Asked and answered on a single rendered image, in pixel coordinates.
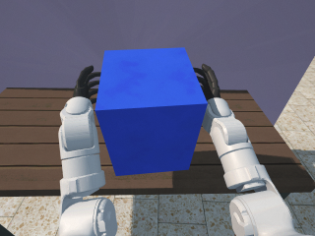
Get right robot hand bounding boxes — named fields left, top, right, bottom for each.
left=193, top=63, right=221, bottom=100

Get carton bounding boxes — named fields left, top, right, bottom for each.
left=94, top=47, right=208, bottom=176

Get right robot upper arm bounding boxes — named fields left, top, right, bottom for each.
left=229, top=190, right=314, bottom=236

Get table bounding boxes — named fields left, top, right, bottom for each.
left=0, top=88, right=315, bottom=236

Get left robot upper arm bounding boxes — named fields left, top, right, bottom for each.
left=59, top=197, right=118, bottom=236

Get robot right forearm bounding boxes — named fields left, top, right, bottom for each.
left=202, top=97, right=294, bottom=227

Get left robot hand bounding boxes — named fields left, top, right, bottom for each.
left=72, top=65, right=101, bottom=104

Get robot left forearm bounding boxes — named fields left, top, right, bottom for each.
left=58, top=96, right=106, bottom=236

